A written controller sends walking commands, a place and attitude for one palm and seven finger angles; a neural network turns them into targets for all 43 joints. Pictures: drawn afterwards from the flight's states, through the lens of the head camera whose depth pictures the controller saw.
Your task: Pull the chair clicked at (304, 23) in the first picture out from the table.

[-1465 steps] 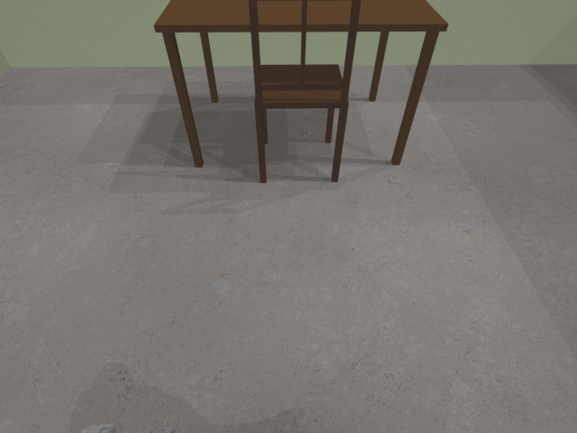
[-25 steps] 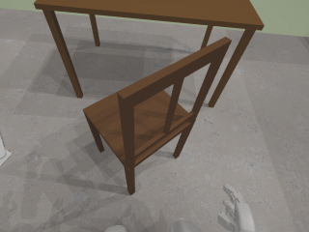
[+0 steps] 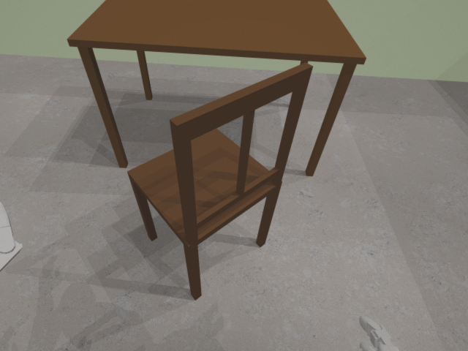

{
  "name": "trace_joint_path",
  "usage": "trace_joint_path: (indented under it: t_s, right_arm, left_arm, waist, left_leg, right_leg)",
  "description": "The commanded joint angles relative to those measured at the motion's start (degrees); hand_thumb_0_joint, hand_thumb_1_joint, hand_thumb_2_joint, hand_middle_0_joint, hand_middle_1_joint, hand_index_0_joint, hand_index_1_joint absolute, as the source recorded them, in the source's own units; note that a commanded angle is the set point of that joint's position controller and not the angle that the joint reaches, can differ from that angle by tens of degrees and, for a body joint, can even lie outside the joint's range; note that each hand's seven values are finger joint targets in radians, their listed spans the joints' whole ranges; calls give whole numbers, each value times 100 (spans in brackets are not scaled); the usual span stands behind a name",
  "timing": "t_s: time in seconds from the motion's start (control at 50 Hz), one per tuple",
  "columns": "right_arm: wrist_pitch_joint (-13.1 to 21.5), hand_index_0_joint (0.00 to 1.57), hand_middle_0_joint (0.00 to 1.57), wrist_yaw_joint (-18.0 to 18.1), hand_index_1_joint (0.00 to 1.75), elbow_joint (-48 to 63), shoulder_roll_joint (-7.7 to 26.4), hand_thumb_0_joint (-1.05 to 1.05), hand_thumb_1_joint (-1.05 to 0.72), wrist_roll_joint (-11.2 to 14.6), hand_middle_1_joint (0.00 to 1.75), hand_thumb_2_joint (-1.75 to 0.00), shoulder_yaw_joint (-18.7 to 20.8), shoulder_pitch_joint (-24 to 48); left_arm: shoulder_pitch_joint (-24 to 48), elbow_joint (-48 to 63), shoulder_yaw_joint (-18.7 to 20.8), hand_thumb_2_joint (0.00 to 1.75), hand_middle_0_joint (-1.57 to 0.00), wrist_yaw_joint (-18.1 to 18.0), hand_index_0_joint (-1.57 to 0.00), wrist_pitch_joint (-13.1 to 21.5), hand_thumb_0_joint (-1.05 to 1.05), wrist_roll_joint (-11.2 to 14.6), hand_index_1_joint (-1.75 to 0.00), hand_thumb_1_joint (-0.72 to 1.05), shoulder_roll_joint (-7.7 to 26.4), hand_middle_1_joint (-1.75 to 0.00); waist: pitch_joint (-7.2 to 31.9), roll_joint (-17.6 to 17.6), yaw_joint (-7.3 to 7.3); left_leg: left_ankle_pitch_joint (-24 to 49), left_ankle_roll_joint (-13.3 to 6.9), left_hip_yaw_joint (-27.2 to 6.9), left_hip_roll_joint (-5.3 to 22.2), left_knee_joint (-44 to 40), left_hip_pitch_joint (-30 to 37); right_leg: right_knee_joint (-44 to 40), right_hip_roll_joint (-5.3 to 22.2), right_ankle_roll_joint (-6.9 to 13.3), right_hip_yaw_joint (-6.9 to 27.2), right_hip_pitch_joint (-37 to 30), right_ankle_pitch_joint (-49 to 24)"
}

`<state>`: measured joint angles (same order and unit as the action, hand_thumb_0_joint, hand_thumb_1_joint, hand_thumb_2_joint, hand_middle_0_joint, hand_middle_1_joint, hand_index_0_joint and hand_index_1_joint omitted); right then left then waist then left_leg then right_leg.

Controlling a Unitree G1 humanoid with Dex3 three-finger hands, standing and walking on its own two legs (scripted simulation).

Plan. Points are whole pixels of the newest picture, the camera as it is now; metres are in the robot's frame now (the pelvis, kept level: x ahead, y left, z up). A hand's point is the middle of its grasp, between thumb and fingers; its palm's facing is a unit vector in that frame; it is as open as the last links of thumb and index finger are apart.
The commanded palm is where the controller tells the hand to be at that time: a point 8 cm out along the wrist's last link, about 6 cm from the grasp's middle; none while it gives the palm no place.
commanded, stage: stop stepping back and stand still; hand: left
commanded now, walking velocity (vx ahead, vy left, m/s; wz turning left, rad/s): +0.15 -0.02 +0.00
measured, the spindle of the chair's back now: (244, 156) +0.61 -0.01 -0.06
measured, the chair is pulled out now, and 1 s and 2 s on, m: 0.52 0.52 0.52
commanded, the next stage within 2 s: let the arm hang, fingers relaxed in 0.86 s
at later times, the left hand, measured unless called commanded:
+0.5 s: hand (13, 249) +0.20 +0.27 +0.17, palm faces +0.45 -0.76 -0.47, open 7.4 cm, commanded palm +0.14 +0.30 +0.18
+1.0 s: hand (35, 235) +0.24 +0.28 +0.13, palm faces +0.33 -0.80 -0.51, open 7.4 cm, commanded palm none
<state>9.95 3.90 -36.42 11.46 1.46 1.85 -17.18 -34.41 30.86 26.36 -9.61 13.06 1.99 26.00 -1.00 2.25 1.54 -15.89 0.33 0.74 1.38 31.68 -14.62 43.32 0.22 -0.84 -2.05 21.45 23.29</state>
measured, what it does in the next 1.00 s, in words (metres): stands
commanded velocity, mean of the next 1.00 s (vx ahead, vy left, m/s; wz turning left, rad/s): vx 0.02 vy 0.01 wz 0.00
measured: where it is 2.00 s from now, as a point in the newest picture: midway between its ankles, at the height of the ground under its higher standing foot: outside the picture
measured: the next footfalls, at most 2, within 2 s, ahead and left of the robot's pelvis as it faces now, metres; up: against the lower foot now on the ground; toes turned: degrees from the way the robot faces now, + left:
none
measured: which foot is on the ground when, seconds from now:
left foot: down 0.00-1.00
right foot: down 0.00-1.00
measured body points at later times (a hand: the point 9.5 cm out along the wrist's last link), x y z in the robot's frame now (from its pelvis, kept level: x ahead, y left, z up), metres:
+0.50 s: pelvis +0.00 +0.00 +0.00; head +0.00 +0.00 +0.45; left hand +0.17 +0.31 +0.19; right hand +0.15 -0.24 -0.08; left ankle +0.00 +0.11 -0.73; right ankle +0.02 -0.11 -0.73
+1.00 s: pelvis +0.03 +0.02 +0.01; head +0.04 +0.02 +0.46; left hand +0.21 +0.32 +0.16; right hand +0.20 -0.22 -0.08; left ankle +0.00 +0.11 -0.73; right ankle +0.02 -0.11 -0.73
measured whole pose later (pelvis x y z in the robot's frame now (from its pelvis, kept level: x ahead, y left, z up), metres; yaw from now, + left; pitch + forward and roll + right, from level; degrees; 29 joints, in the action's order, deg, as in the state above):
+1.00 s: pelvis +0.03 +0.02 +0.01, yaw +1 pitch +0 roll -1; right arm 7.8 1.3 -37.0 12.5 0.9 0.6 -11.1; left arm -28.0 17.8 19.7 -5.8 12.1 0.6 24.0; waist -1.1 -1.1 -0.1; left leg -17.1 -2.1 1.4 -1.0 27.8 -11.1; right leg 27.1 0.2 0.0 -1.7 13.0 13.7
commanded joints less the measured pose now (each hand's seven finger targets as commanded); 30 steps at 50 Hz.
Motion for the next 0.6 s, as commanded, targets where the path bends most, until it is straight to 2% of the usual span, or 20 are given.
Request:
trace_joint_path:
  t_s: [0.0, 0.04, 0.06, 0.08, 0.1, 0.12, 0.14, 0.18, 0.2, 0.24, 0.26, 0.28, 0.3, 0.34, 0.38, 0.4, 0.44, 0.48, 0.52, 0.58]
  right_arm:
    - [344, 20, 20, -22, 30, 743, 787, 0, -90, 17, 30, -90, 115, 694]
    - [300, 20, 20, -29, 30, 731, 789, 0, -90, -38, 30, -90, 143, 759]
    - [256, 20, 20, -40, 30, 691, 743, 0, -90, -15, 30, -90, 186, 682]
    - [198, 20, 20, -43, 30, 702, 761, 0, -90, -16, 30, -90, 240, 688]
    - [164, 20, 20, -82, 30, 661, 664, 0, -90, -58, 30, -90, 169, 693]
    - [141, 20, 20, -106, 30, 675, 635, 0, -90, -64, 30, -90, 122, 732]
    - [127, 20, 20, -97, 30, 693, 586, 0, -90, -76, 30, -90, 65, 778]
    - [116, 20, 20, -8, 30, 764, 606, 0, -90, -107, 30, -90, 17, 841]
    - [126, 20, 20, 12, 30, 818, 638, 0, -90, -130, 30, -90, 7, 808]
    - [162, 20, 20, 18, 30, 945, 802, 0, -90, -119, 30, -90, 58, 828]
    - [175, 20, 20, 10, 30, 930, 750, 0, -90, -86, 30, -90, 25, 877]
    - [193, 20, 20, 30, 30, 959, 668, 0, -90, -66, 30, -90, 19, 902]
    - [203, 20, 20, 22, 30, 959, 655, 0, -90, -68, 30, -90, 28, 869]
    - [248, 20, 20, 4, 30, 894, 689, 0, -90, -46, 30, -90, 36, 809]
    - [272, 20, 20, -6, 30, 846, 696, 0, -90, -54, 30, -90, 61, 806]
    - [270, 20, 20, -23, 30, 819, 700, 0, -90, -62, 30, -90, 79, 772]
    - [248, 20, 20, -63, 30, 785, 697, 0, -90, -70, 30, -90, 100, 720]
    - [246, 20, 20, -61, 30, 808, 710, 0, -90, -73, 30, -90, 83, 800]
    - [214, 20, 20, -46, 30, 838, 730, 0, -90, -94, 30, -90, 63, 864]
    - [176, 20, 20, -15, 30, 916, 719, 0, -90, -72, 30, -90, 55, 928]
  left_arm:
    - [594, 569, 525, 90, -20, -42, -20, 383, 0, -68, -30, 90, 784, -30]
    - [874, 268, 452, 90, -20, 35, -20, 397, 0, -79, -30, 90, 790, -30]
    - [974, 218, 400, 90, -20, 61, -20, 352, 0, -81, -30, 90, 784, -30]
    - [935, 267, 369, 90, -20, 76, -20, 294, 0, -44, -30, 90, 836, -30]
    - [950, 247, 297, 90, -20, 84, -20, 274, 0, -46, -30, 90, 755, -30]
    - [1012, 309, 289, 90, -20, 81, -20, 274, 0, -42, -30, 90, 745, -30]
    - [1023, 437, 324, 90, -20, 69, -20, 282, 0, -43, -30, 90, 779, -30]
    - [788, 521, 402, 90, -20, 27, -20, 297, 0, -66, -30, 90, 855, -30]
    - [771, 744, 381, 90, -20, 21, -20, 347, 0, -70, -30, 90, 816, -30]
    - [743, 1097, 473, 90, -20, -13, -20, 408, 0, -60, -30, 90, 874, -30]
    - [720, 1057, 533, 90, -20, -15, -20, 387, 0, -97, -30, 90, 878, -30]
    - [725, 969, 584, 90, -20, -18, -20, 352, 0, -125, -30, 90, 915, -30]
    - [817, 886, 510, 90, -20, -4, -20, 316, 0, -167, -30, 90, 819, -30]
    - [764, 559, 472, 90, -20, 4, -20, 293, 0, -132, -30, 90, 780, -30]
    - [637, 269, 476, 90, -20, 30, -20, 291, 0, -88, -30, 90, 764, -30]
    - [681, 255, 368, 90, -20, 64, -20, 310, 0, -67, -30, 90, 657, -30]
    - [659, 294, 331, 90, -20, 85, -20, 314, 0, -30, -30, 90, 675, -30]
    - [689, 443, 305, 90, -20, 85, -20, 319, 0, -23, -30, 90, 688, -30]
    - [702, 575, 313, 90, -20, 72, -20, 344, 0, -31, -30, 90, 702, -30]
    - [590, 735, 483, 90, -20, 35, -20, 349, 0, -14, -30, 90, 882, -30]
  waist:
    - [-60, -889, -44]
    - [-213, -232, 25]
    - [-90, 494, -31]
    - [-98, 1060, -69]
    - [-49, 1114, -23]
    - [11, 909, 15]
    - [48, 644, 10]
    - [-33, 103, -3]
    - [17, -242, -9]
    - [145, -1111, -101]
    - [88, -1633, -108]
    - [-23, -1872, -127]
    - [-193, -1587, -112]
    - [-54, -803, -108]
    - [70, -242, -114]
    - [60, -113, -77]
    - [167, 264, -34]
    - [260, -70, -48]
    - [382, -541, -78]
    - [588, -671, -132]
  left_leg:
    - [-1317, -494, -640, 766, -1039, -1082]
    - [-1576, -315, -226, 210, -271, -1016]
    - [-1562, -220, 23, -86, 483, -789]
    - [-1124, -179, 63, -214, 1356, -676]
    - [-680, -191, 4, -183, 1657, -618]
    - [-612, -218, -64, -79, 1392, -476]
    - [-659, -265, -51, -10, 760, -194]
    - [-629, -325, 2, -21, -419, 306]
    - [-820, -399, -204, 96, -935, 325]
    - [-1277, -605, -1061, 704, -1678, 42]
    - [-2325, -671, -1414, 990, -2182, -479]
    - [-2654, -726, -1476, 1110, -2322, -1019]
    - [-2256, -701, -1305, 1037, -2140, -1221]
    - [-1083, -571, -925, 772, -1522, -870]
    - [-697, -398, -545, 384, -1072, -768]
    - [-710, -328, -387, 222, -842, -575]
    - [-188, -275, -232, 100, -363, -131]
    - [386, -250, -231, 167, -592, 136]
    - [859, -271, -365, 329, -921, 319]
    - [1767, -278, -471, 495, -994, 501]
  right_leg:
    - [-1918, 85, -9, 0, -1420, -598]
    - [-2590, 521, 274, 871, -905, 50]
    - [-3090, 848, 391, 1635, -391, 1559]
    - [-3595, 1318, 587, 2361, -71, 2110]
    - [-3580, 1497, 775, 2375, -98, 1605]
    - [-3427, 1548, 839, 2104, -106, 1178]
    - [-3273, 1486, 768, 1747, -77, 996]
    - [-2978, 1083, 530, 1219, 16, 978]
    - [-2688, 837, 413, 1065, -128, 893]
    - [-1710, 224, 168, 583, -471, 244]
    - [-1201, 59, 76, 314, -702, 211]
    - [-868, 16, 33, 212, -1030, -71]
    - [-945, 0, 9, 165, -1190, -417]
    - [-1735, 83, 24, 260, -1399, -824]
    - [-2205, 328, 119, 734, -1483, -832]
    - [-2490, 468, 192, 1079, -1212, -490]
    - [-2789, 773, 350, 1422, -961, -602]
    - [-2550, 755, 378, 1187, -1088, -1362]
    - [-2173, 491, 260, 854, -1272, -1908]
    - [-1852, 353, 164, 544, -1555, -2649]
